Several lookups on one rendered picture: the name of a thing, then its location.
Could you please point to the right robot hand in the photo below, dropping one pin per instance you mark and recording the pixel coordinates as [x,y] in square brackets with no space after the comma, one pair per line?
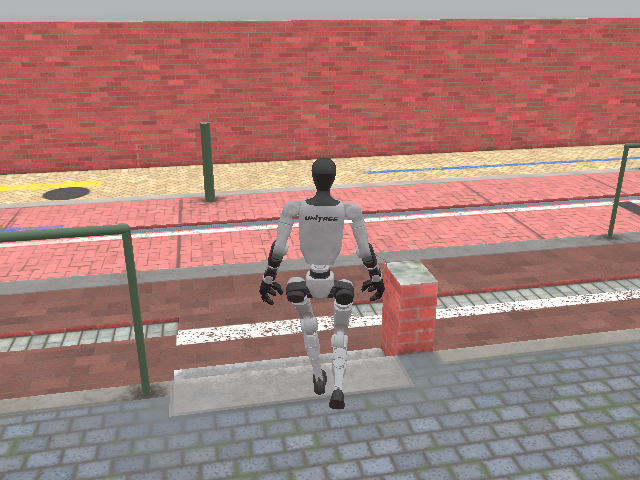
[374,285]

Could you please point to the right robot forearm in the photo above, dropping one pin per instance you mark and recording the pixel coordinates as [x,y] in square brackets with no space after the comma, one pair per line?
[372,266]

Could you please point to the left robot hand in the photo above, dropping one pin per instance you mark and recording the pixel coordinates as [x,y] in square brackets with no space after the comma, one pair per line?
[266,288]

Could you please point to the right robot foot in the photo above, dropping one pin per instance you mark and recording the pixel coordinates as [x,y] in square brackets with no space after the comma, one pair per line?
[337,400]

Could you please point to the robot right upper arm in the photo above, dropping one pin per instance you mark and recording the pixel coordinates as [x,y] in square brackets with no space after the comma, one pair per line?
[354,213]

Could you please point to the robot left upper arm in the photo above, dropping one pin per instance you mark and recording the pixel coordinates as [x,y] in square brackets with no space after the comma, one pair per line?
[291,209]

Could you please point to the left robot forearm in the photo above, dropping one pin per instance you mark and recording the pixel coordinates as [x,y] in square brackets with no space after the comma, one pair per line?
[272,266]

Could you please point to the right robot thigh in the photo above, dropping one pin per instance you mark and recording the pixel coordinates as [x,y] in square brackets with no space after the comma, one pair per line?
[343,300]

